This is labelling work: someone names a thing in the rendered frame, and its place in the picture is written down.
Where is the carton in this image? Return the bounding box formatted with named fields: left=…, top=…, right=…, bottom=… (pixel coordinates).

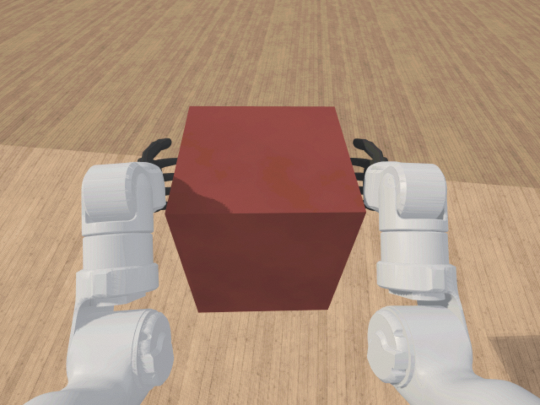
left=165, top=106, right=366, bottom=313

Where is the left robot hand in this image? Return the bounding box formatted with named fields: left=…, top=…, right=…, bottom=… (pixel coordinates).
left=138, top=138, right=177, bottom=213

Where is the right robot forearm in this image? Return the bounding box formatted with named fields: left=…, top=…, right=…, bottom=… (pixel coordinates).
left=363, top=161, right=473, bottom=356

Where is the right robot hand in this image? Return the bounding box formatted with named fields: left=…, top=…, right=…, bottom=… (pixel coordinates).
left=350, top=138, right=388, bottom=211

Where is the left robot forearm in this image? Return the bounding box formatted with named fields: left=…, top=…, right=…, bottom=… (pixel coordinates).
left=66, top=162, right=166, bottom=379

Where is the robot left upper arm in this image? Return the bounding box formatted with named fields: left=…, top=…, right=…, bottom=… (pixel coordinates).
left=24, top=309, right=174, bottom=405

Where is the robot right upper arm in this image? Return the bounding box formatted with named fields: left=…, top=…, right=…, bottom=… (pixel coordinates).
left=367, top=305, right=540, bottom=405

